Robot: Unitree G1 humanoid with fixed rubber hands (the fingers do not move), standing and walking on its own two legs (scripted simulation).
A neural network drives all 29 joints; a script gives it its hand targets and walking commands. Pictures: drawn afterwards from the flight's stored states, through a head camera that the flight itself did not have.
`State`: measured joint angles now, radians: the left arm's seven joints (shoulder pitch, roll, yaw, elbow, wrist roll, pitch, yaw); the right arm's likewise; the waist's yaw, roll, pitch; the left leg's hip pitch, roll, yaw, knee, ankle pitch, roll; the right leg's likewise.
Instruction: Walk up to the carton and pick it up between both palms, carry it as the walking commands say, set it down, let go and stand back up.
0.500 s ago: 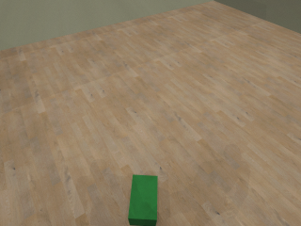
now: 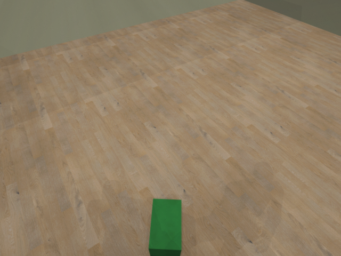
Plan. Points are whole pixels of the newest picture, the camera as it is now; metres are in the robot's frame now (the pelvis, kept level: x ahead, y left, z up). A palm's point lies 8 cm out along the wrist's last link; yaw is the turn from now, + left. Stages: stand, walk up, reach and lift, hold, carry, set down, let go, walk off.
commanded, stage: reach and lift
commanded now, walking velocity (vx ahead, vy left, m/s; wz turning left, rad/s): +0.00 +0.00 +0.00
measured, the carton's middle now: (166, 227) +0.39 +0.01 -0.70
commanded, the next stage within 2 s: none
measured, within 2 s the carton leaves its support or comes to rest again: neither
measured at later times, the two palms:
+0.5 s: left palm out of the picture +0.13 +0.20 -0.17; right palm out of the picture +0.14 -0.20 -0.16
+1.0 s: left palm (104, 228) +0.25 +0.19 -0.19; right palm (227, 227) +0.24 -0.17 -0.18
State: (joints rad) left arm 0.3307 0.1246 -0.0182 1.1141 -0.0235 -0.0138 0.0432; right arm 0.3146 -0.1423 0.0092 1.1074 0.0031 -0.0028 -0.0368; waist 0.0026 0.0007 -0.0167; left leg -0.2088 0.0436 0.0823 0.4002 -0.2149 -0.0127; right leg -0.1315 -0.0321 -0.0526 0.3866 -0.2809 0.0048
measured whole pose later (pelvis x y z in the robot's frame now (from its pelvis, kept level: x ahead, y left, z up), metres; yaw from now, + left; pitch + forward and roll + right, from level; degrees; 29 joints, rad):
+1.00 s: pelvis -0.13 +0.00 -0.10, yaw +0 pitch +20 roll -1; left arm -0.68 0.16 0.18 0.76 0.03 0.44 0.04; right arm -0.66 -0.09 -0.18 0.73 -0.01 0.43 -0.10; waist -0.01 -0.01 0.07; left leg -1.13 0.05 0.01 1.05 -0.27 0.00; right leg -1.07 -0.01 -0.02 1.09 -0.37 0.01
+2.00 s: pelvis -0.11 +0.00 -0.20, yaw -1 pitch +48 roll -1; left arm -1.14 0.21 0.33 0.94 0.07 0.08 0.07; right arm -1.09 -0.11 -0.32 0.86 -0.04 0.08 -0.13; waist -0.01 0.00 -0.08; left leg -1.88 0.04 0.00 1.40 -0.36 0.00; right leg -1.81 -0.02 -0.01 1.46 -0.48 0.02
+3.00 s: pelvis -0.15 +0.00 -0.41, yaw -2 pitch +38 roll -1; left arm -1.54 0.38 0.05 1.26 -0.23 0.00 0.12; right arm -1.48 -0.28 -0.05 1.16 0.24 0.01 -0.16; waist 0.00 -0.01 0.39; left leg -2.34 0.05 -0.02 2.11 -0.44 0.00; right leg -2.26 0.01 0.02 2.19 -0.60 0.04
